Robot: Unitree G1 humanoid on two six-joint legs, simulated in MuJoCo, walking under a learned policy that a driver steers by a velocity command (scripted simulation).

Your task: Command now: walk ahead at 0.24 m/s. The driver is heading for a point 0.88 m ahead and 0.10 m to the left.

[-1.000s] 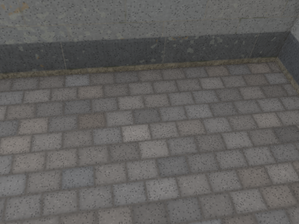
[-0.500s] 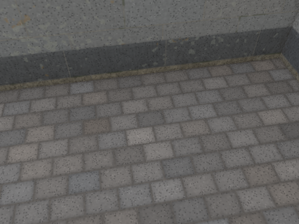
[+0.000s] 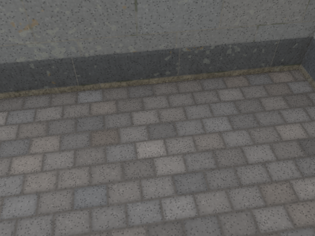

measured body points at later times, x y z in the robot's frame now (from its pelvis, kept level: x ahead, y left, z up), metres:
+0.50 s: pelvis +0.20 +0.00 -0.01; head +0.23 +0.00 +0.44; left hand +0.45 +0.21 -0.09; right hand +0.07 -0.24 -0.14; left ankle +0.01 +0.12 -0.73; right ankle +0.36 -0.12 -0.72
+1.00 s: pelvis +0.44 -0.02 +0.00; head +0.47 +0.01 +0.45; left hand +0.47 +0.27 -0.14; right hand +0.63 -0.24 -0.10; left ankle +0.56 +0.10 -0.72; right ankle +0.37 -0.11 -0.73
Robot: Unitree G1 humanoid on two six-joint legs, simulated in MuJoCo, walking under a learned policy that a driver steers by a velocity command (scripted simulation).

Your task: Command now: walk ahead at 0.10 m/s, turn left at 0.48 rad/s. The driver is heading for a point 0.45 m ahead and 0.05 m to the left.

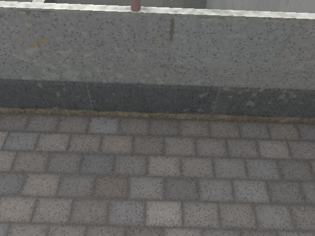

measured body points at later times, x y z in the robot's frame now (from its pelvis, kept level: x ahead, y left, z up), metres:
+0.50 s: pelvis +0.18 -0.02 +0.00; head +0.18 -0.03 +0.45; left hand +0.27 +0.28 -0.09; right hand +0.33 -0.28 -0.11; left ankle +0.13 +0.09 -0.73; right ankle +0.25 -0.13 -0.74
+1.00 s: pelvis +0.36 +0.01 +0.00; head +0.40 +0.02 +0.45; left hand +0.32 +0.27 -0.14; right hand +0.63 -0.16 -0.09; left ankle +0.43 +0.13 -0.73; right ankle +0.27 -0.14 -0.69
